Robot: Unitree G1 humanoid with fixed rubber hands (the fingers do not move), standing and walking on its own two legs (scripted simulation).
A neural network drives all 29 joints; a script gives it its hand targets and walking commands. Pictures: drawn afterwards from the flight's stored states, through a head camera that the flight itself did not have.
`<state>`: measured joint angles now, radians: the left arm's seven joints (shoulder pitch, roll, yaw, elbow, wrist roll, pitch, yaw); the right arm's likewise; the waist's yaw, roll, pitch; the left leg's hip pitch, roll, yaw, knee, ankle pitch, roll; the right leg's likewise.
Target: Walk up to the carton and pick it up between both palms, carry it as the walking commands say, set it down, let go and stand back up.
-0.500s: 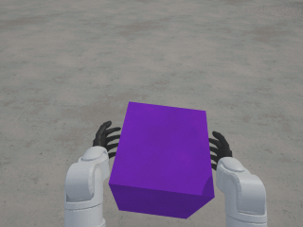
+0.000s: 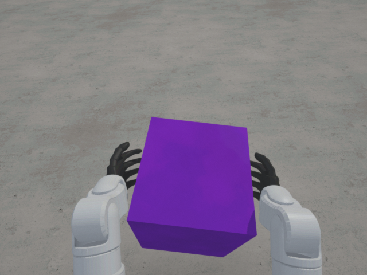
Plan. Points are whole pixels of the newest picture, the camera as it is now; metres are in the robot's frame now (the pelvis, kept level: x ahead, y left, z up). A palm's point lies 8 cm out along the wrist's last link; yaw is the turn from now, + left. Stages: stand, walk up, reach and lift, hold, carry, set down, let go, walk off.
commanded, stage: carry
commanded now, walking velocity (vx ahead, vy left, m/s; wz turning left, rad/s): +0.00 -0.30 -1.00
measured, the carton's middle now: (190, 192) +0.29 +0.02 +0.02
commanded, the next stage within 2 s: none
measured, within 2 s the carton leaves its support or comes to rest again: neither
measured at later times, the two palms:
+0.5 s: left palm (237, 200) +0.23 -0.07 +0.10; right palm out of the picture +0.13 -0.34 +0.09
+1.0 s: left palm out of the picture +0.13 -0.45 +0.09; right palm out of the picture -0.09 -0.63 +0.10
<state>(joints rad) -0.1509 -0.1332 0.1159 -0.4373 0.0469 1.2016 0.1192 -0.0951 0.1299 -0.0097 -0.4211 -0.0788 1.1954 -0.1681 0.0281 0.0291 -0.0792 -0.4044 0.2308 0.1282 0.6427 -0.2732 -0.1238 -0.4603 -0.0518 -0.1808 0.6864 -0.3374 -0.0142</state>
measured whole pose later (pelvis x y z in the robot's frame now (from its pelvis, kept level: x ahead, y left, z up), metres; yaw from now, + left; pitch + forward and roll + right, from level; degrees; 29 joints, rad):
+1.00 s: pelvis -0.15 -0.36 -0.01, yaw -44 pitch +1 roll +1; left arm -0.04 -0.13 0.05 -0.52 0.06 1.14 0.11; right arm 0.01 0.13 0.00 -0.50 -0.03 1.14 -0.19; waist -0.07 -0.10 -0.07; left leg -0.42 0.07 0.16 0.84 -0.48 -0.05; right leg -0.44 0.20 0.00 0.64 -0.21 -0.13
